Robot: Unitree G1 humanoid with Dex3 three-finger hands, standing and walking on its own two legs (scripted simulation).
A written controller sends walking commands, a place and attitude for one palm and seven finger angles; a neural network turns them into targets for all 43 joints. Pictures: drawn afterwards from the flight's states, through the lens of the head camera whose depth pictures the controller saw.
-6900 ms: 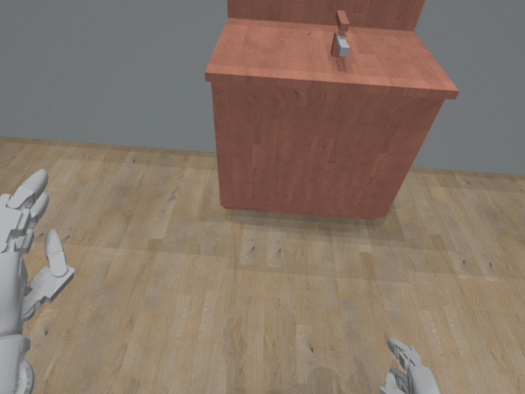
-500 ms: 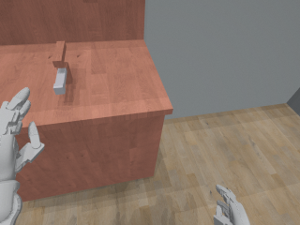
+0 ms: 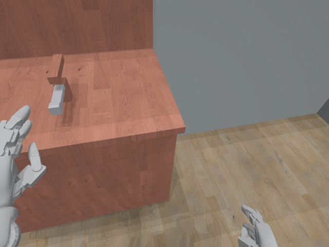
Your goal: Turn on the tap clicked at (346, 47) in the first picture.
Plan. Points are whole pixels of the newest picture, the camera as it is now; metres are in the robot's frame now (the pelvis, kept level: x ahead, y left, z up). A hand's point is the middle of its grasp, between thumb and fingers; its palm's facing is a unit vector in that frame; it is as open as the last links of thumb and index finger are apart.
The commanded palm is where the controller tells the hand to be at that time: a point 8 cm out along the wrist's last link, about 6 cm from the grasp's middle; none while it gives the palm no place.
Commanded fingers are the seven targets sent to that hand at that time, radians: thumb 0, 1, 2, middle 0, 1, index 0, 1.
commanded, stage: shuffle to correct the standing spot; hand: left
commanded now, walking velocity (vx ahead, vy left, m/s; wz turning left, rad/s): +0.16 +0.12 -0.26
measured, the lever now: (55, 108) +0.44 +0.36 +0.07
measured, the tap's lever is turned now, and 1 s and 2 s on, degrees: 0 0 0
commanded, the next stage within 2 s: come to a stop and stand still in 0.56 s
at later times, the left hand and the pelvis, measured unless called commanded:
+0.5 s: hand (56, 130) +0.29 +0.26 +0.16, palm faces +0.34 -0.85 -0.40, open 7.5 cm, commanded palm +0.24 +0.30 +0.17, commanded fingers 0.00 0.90 0.90 -0.20 -0.30 -0.20 -0.30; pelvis +0.06 +0.03 -0.02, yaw -3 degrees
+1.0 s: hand (42, 105) +0.35 +0.31 +0.17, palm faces +0.39 -0.86 -0.33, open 7.5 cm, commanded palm +0.30 +0.35 +0.17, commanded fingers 0.00 0.90 0.90 -0.20 -0.30 -0.20 -0.30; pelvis +0.12 +0.08 -0.01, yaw -4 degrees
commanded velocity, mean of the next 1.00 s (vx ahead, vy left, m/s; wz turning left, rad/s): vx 0.08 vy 0.09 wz -0.03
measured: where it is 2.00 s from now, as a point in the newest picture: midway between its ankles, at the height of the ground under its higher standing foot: outside the picture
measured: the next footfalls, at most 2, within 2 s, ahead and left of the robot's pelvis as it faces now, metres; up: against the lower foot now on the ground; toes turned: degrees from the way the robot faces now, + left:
right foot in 0.62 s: +0.20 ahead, -0.04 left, +0.00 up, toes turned -10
left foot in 0.92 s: +0.22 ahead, +0.23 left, +0.00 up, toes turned +0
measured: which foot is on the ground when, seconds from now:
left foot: down 0.00-0.62, up 0.64-0.90, down 0.92-1.00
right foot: down 0.00-0.36, up 0.38-0.60, down 0.62-1.00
